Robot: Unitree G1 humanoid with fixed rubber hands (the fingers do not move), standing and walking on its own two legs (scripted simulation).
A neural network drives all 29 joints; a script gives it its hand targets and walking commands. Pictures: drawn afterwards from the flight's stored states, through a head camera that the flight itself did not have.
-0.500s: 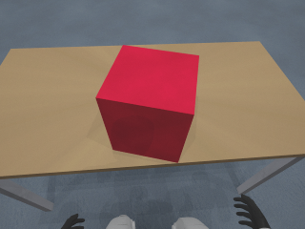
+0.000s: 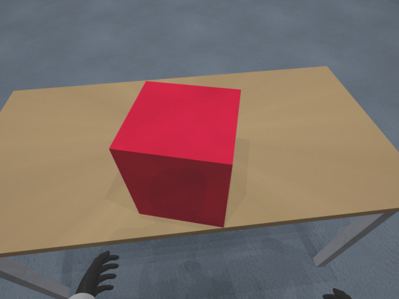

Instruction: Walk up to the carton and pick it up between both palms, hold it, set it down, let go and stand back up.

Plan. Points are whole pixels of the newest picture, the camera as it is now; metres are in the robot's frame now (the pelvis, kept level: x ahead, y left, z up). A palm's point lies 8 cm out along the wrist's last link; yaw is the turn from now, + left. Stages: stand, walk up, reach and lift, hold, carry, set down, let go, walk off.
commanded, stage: walk up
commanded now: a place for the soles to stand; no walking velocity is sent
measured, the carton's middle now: (186, 156) +0.41 +0.05 +0.04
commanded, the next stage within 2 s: none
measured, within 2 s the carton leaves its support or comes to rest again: neither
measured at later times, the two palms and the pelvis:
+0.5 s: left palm out of the picture +0.12 +0.27 -0.09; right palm (336, 293) +0.14 -0.24 -0.08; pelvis +0.00 +0.01 +0.00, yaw +3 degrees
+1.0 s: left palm out of the picture +0.08 +0.28 -0.10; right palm out of the picture +0.12 -0.27 -0.09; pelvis -0.02 +0.00 -0.01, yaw +7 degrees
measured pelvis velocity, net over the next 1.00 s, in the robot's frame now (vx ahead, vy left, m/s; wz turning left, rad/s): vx -0.02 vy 0.00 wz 0.11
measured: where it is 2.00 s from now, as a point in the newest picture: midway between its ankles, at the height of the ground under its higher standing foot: outside the picture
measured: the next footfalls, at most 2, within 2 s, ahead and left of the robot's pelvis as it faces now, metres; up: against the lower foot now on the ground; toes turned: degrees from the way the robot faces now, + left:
none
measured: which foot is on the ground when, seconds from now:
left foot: down 0.00-1.00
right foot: down 0.00-1.00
